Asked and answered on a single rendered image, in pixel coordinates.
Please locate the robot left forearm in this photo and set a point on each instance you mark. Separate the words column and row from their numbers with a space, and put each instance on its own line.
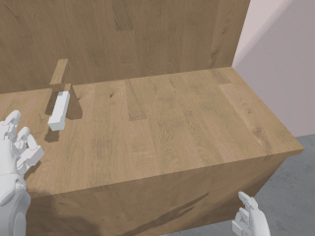
column 14, row 203

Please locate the tap lever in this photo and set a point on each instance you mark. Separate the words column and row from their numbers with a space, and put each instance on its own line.
column 57, row 120

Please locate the counter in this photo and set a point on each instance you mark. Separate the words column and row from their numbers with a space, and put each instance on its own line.
column 160, row 133

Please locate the left robot hand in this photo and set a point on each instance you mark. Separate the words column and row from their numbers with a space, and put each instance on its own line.
column 15, row 157

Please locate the right robot hand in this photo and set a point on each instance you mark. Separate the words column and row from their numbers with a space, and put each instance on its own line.
column 255, row 220

